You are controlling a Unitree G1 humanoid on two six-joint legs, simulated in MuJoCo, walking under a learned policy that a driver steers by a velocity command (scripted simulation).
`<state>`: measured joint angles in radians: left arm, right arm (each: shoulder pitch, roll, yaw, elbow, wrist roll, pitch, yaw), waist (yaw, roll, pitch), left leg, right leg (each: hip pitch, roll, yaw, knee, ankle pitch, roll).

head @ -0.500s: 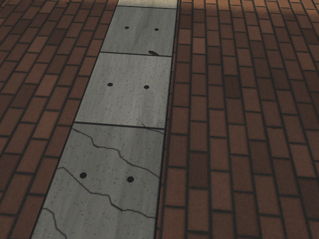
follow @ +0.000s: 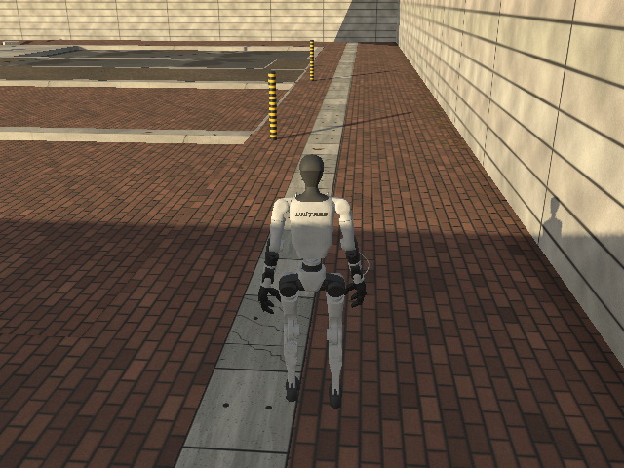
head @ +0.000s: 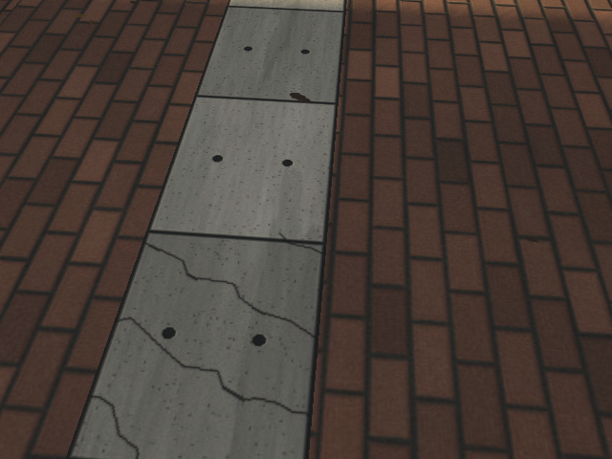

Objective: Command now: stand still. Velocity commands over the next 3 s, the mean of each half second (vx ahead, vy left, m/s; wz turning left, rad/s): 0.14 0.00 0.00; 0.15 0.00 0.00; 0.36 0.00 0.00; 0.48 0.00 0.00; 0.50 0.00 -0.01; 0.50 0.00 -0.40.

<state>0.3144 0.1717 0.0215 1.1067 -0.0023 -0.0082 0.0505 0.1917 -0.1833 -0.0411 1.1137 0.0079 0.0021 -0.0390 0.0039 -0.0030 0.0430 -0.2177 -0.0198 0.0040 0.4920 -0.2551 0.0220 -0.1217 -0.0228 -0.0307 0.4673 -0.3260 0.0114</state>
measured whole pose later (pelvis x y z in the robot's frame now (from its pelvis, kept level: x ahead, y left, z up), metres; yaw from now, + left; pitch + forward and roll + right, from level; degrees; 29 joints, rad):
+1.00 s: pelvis +0.15 +0.00 -0.01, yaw -2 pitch +1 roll +1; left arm 0.28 0.20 0.04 1.03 -0.01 -0.03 0.05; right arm 0.08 -0.20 -0.03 1.00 -0.01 -0.05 0.01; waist 0.01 -0.02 0.04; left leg -0.36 -0.05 0.07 0.45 -0.11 0.08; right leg -0.35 -0.04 0.03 0.99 -0.55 0.04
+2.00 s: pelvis +0.51 +0.05 +0.01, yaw +0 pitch +1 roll +2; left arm 0.09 0.25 0.09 0.89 -0.01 -0.09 0.01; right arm 0.37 -0.21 -0.05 1.06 0.00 -0.09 0.00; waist -0.06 -0.04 -0.01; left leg -0.04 -0.07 0.07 0.22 -0.21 0.06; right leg -0.72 -0.15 0.02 0.82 0.00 -0.02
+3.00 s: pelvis +1.06 +0.04 +0.01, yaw -15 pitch +1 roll +2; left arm 0.22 0.30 0.10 0.84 -0.03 -0.04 0.01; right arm 0.24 -0.24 -0.07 0.97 -0.01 -0.11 0.00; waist -0.03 -0.06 0.01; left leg -0.16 -0.01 0.15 0.32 -0.18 0.03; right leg -0.66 -0.11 0.06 1.11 -0.22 -0.03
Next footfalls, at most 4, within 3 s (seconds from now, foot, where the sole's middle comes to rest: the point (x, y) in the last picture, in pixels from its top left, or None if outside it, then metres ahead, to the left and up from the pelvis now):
0.82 left None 0.28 0.08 -0.77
1.20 right None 0.21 -0.13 -0.77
1.66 left None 0.49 0.14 -0.77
2.20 right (357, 324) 0.84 -0.09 -0.77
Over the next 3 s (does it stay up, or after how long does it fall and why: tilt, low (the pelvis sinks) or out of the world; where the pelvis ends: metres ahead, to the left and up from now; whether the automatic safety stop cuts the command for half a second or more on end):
stays up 1.06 0.04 0.01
